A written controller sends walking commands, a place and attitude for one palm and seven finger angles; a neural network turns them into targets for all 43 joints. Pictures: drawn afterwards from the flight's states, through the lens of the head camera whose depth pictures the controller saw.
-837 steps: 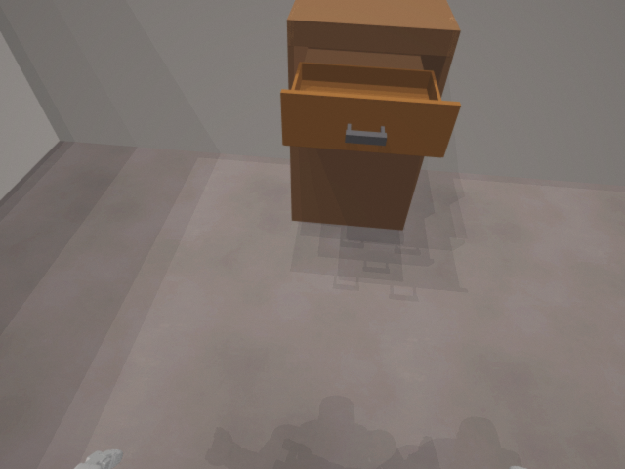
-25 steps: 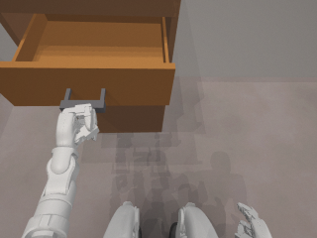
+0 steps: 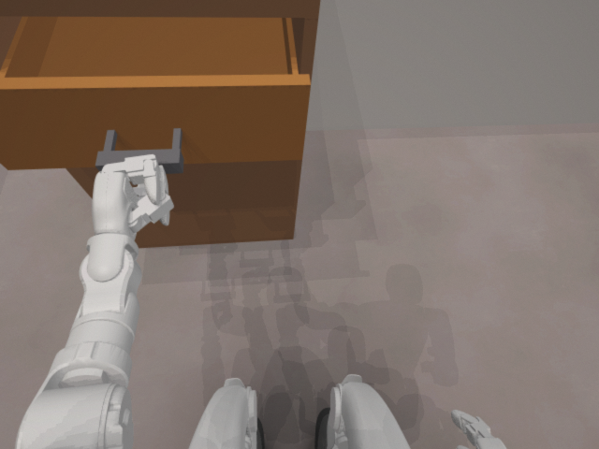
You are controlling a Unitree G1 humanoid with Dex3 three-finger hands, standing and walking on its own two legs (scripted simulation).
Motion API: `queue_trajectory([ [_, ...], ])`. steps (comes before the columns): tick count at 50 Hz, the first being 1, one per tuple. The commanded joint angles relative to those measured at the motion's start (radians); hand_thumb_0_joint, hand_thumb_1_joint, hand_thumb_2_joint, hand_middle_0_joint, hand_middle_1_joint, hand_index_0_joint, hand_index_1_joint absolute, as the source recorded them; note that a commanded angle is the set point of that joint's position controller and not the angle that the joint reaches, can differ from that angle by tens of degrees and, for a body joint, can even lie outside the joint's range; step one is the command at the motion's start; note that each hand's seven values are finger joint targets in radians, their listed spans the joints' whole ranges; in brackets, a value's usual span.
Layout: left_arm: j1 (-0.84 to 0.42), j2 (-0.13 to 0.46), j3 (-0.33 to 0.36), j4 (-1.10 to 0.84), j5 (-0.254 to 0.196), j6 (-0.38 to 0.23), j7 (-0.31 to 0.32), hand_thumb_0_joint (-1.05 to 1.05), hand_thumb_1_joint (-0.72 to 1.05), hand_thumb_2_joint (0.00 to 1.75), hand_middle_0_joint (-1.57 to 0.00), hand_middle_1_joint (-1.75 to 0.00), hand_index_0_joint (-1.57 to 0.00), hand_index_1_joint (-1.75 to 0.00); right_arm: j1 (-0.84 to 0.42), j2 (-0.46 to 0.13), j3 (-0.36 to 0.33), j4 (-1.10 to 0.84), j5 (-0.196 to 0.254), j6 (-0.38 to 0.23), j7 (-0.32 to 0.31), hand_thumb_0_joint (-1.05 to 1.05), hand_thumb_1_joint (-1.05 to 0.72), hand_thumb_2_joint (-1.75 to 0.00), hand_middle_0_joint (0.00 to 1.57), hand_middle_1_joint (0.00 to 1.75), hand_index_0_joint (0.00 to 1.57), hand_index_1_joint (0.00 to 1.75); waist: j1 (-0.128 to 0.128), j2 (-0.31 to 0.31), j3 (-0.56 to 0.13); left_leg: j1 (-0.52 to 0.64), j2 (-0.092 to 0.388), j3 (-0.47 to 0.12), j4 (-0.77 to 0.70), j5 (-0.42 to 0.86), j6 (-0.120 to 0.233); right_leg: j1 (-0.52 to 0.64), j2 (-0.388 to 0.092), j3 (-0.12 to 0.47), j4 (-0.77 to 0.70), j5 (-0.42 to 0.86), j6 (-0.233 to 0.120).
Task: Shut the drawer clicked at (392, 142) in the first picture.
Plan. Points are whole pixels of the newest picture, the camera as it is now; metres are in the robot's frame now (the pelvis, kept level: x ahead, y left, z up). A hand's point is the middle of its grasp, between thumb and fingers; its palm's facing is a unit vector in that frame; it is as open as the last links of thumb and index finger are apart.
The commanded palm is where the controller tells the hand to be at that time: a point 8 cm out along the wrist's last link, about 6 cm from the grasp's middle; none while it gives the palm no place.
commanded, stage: push the drawer shut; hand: left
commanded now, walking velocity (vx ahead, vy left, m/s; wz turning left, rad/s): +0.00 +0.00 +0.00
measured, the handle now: (143, 149) +0.51 +0.22 +0.03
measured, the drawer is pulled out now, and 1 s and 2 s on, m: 0.13 0.02 0.00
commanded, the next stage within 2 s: pull the fist back off the drawer in 1.58 s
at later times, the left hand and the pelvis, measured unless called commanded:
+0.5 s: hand (162, 164) +0.48 +0.19 +0.03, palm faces +0.08 -1.00 -0.04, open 2.9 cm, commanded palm +0.48 +0.23 +0.03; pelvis -0.01 +0.00 -0.01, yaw -1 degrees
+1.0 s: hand (166, 128) +0.55 +0.19 +0.03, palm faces +0.09 -1.00 -0.03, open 3.0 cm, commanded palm +0.54 +0.22 +0.03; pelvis -0.01 +0.01 -0.02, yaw -2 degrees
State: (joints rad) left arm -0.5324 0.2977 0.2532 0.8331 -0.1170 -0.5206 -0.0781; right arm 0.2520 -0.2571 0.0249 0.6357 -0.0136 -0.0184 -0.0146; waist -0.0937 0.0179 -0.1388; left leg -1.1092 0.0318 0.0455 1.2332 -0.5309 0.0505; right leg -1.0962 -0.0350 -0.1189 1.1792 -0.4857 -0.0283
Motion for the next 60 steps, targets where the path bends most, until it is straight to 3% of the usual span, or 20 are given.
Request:
queue_trajectory([
  [1,-0.408,0.223,0.086,-0.19,-0.012,-0.065,0.011,0.0,0.9,0.9,-1.4,-1.6,-1.4,-1.6,0.111,-0.164,-0.063,-0.075,0.002,-0.019,-0.007,0.0,-0.9,-0.9,0.2,0.3,0.2,0.3,-0.025,0.06,-0.484,0.31,-0.014,-0.101,-0.168,0.308,-0.035,0.248,0.04,0.088,-0.141,0.222,0.007],
  [10,-0.56,0.288,0.124,-0.07,0.001,-0.085,-0.002,0.0,0.9,0.9,-1.4,-1.6,-1.4,-1.6,0.133,-0.167,-0.055,-0.056,-0.002,0.002,-0.006,0.0,-0.9,-0.9,0.2,0.3,0.2,0.3,-0.061,0.056,-0.428,0.232,-0.016,-0.093,-0.15,0.247,-0.025,0.226,0.042,0.102,-0.147,0.186,0.013],
  [15,-0.624,0.342,0.157,-0.04,0.007,-0.093,-0.02,0.0,0.9,0.9,-1.4,-1.6,-1.4,-1.6,0.149,-0.173,-0.053,-0.052,-0.008,0.009,-0.006,0.0,-0.9,-0.9,0.2,0.3,0.2,0.3,-0.065,0.096,-0.483,0.242,-0.016,-0.095,-0.133,0.26,-0.023,0.222,0.044,0.107,-0.138,0.189,0.011],
  [16,-0.617,0.332,0.151,-0.01,0.007,-0.087,-0.027,0.0,0.9,0.9,-1.4,-1.6,-1.4,-1.6,0.154,-0.172,-0.051,-0.053,-0.008,0.012,-0.005,0.0,-0.9,-0.9,0.2,0.3,0.2,0.3,-0.068,0.087,-0.473,0.237,-0.017,-0.097,-0.134,0.26,-0.023,0.221,0.046,0.105,-0.14,0.188,0.011],
  [18,-0.645,0.38,0.181,-0.01,0.007,-0.086,-0.031,0.0,0.9,0.9,-1.4,-1.6,-1.4,-1.6,0.162,-0.178,-0.05,-0.054,-0.01,0.015,-0.005,0.0,-0.9,-0.9,0.2,0.3,0.2,0.3,-0.068,0.093,-0.483,0.232,-0.014,-0.103,-0.13,0.265,-0.021,0.219,0.048,0.103,-0.132,0.189,0.009],
  [20,-0.684,0.354,0.158,0.004,0.008,-0.08,-0.035,0.0,0.9,0.9,-1.4,-1.6,-1.4,-1.6,0.166,-0.179,-0.05,-0.05,-0.01,0.02,-0.003,0.0,-0.9,-0.9,0.2,0.3,0.2,0.3,-0.081,0.121,-0.485,0.262,-0.012,-0.109,-0.134,0.268,-0.024,0.184,0.049,0.097,-0.137,0.177,0.01],
  [25,-0.73,0.423,0.2,0.056,0.019,-0.067,-0.036,0.0,0.9,0.9,-1.4,-1.6,-1.4,-1.6,0.188,-0.19,-0.045,-0.049,-0.012,0.027,-0.001,0.0,-0.9,-0.9,0.2,0.3,0.2,0.3,-0.093,0.106,-0.488,0.217,-0.009,-0.113,-0.12,0.242,-0.018,0.179,0.053,0.102,-0.134,0.153,0.011],
  [28,-0.785,0.409,0.177,0.076,0.026,-0.062,-0.038,0.0,0.9,0.9,-1.4,-1.6,-1.4,-1.6,0.2,-0.191,-0.042,-0.047,-0.016,0.029,0.001,0.0,-0.9,-0.9,0.2,0.3,0.2,0.3,-0.115,0.129,-0.475,0.233,-0.006,-0.123,-0.119,0.246,-0.017,0.136,0.056,0.094,-0.13,0.147,0.01],
  [29,-0.788,0.437,0.197,0.091,0.032,-0.058,-0.036,0.0,0.9,0.9,-1.4,-1.6,-1.4,-1.6,0.206,-0.197,-0.042,-0.046,-0.016,0.031,0.002,0.0,-0.9,-0.9,0.2,0.3,0.2,0.3,-0.109,0.129,-0.477,0.226,-0.005,-0.127,-0.119,0.235,-0.019,0.131,0.057,0.09,-0.127,0.135,0.009],
  [32,-0.837,0.465,0.205,0.101,0.037,-0.05,-0.036,0.0,0.9,0.9,-1.4,-1.6,-1.4,-1.6,0.218,-0.202,-0.039,-0.043,-0.02,0.033,0.004,0.0,-0.9,-0.9,0.2,0.3,0.2,0.3,-0.127,0.128,-0.488,0.215,-0.002,-0.13,-0.107,0.233,-0.016,0.122,0.058,0.093,-0.126,0.132,0.011],
  [33,-0.833,0.483,0.218,0.115,0.042,-0.049,-0.036,0.0,0.9,0.9,-1.4,-1.6,-1.4,-1.6,0.228,-0.204,-0.037,-0.044,-0.022,0.035,0.004,0.0,-0.9,-0.9,0.2,0.3,0.2,0.3,-0.119,0.14,-0.491,0.231,-0.001,-0.139,-0.111,0.249,-0.019,0.11,0.061,0.084,-0.116,0.137,0.007],
  [35,-0.879,0.454,0.187,0.103,0.048,-0.046,-0.037,0.0,0.9,0.9,-1.4,-1.6,-1.4,-1.6,0.233,-0.204,-0.038,-0.042,-0.024,0.039,0.008,0.0,-0.9,-0.9,0.2,0.3,0.2,0.3,-0.135,0.184,-0.517,0.269,0.0,-0.145,-0.108,0.27,-0.022,0.081,0.06,0.08,-0.114,0.147,0.008],
  [38,-0.892,0.517,0.233,0.114,0.054,-0.042,-0.036,0.0,0.9,0.9,-1.4,-1.6,-1.4,-1.6,0.252,-0.212,-0.035,-0.042,-0.029,0.046,0.009,0.0,-0.9,-0.9,0.2,0.3,0.2,0.3,-0.132,0.172,-0.54,0.271,0.006,-0.154,-0.1,0.303,-0.022,0.089,0.063,0.076,-0.103,0.165,0.007],
  [44,-0.951,0.49,0.202,0.124,0.075,-0.028,-0.02,0.0,0.9,0.9,-1.4,-1.6,-1.4,-1.6,0.273,-0.213,-0.035,-0.034,-0.034,0.061,0.018,0.0,-0.9,-0.9,0.2,0.3,0.2,0.3,-0.153,0.214,-0.53,0.326,0.017,-0.178,-0.105,0.329,-0.031,0.019,0.065,0.061,-0.102,0.165,0.007],
  [47,-0.981,0.503,0.201,0.177,0.09,-0.01,-0.007,0.0,0.9,0.9,-1.4,-1.6,-1.4,-1.6,0.29,-0.214,-0.029,-0.024,-0.038,0.067,0.021,0.0,-0.9,-0.9,0.2,0.3,0.2,0.3,-0.172,0.185,-0.49,0.279,0.017,-0.178,-0.1,0.294,-0.026,0.012,0.066,0.06,-0.107,0.149,0.009],
  [49,-1.024,0.547,0.22,0.174,0.106,-0.011,0.001,0.0,0.9,0.9,-1.4,-1.6,-1.4,-1.6,0.299,-0.219,-0.026,-0.025,-0.042,0.068,0.019,0.0,-0.9,-0.9,0.2,0.3,0.2,0.3,-0.176,0.206,-0.502,0.274,0.016,-0.181,-0.093,0.298,-0.025,0.007,0.066,0.062,-0.1,0.148,0.008],
  [54,-1.053,0.583,0.231,0.189,0.125,-0.008,0.0,0.0,0.9,0.9,-1.4,-1.6,-1.4,-1.6,0.319,-0.223,-0.022,-0.023,-0.049,0.077,0.024,0.0,-0.9,-0.9,0.2,0.3,0.2,0.3,-0.182,0.247,-0.546,0.312,0.021,-0.192,-0.079,0.353,-0.032,-0.016,0.068,0.056,-0.09,0.172,0.004],
  [56,-1.082,0.578,0.22,0.199,0.125,0.002,-0.004,0.0,0.9,0.9,-1.4,-1.6,-1.4,-1.6,0.325,-0.22,-0.02,-0.02,-0.051,0.08,0.027,0.0,-0.9,-0.9,0.2,0.3,0.2,0.3,-0.198,0.233,-0.546,0.282,0.021,-0.184,-0.064,0.351,-0.024,-0.002,0.071,0.061,-0.093,0.179,0.008],
  [59,-1.093,0.651,0.254,0.228,0.137,0.017,-0.014,0.0,0.9,0.9,-1.4,-1.6,-1.4,-1.6,0.334,-0.225,-0.01,-0.028,-0.05,0.086,0.025,0.0,-0.9,-0.9,0.2,0.3,0.2,0.3,-0.194,0.243,-0.53,0.234,0.019,-0.175,-0.056,0.344,-0.019,0.019,0.071,0.064,-0.09,0.179,0.007],
  [60,-1.109,0.649,0.251,0.232,0.135,0.023,-0.016,0.0,0.9,0.9,-1.4,-1.6,-1.4,-1.6,0.334,-0.224,-0.012,-0.029,-0.047,0.088,0.024,0.0,-0.9,-0.9,0.2,0.3,0.2,0.3,-0.204,0.229,-0.532,0.22,0.019,-0.173,-0.05,0.332,-0.014,0.017,0.073,0.067,-0.094,0.174,0.01],
])
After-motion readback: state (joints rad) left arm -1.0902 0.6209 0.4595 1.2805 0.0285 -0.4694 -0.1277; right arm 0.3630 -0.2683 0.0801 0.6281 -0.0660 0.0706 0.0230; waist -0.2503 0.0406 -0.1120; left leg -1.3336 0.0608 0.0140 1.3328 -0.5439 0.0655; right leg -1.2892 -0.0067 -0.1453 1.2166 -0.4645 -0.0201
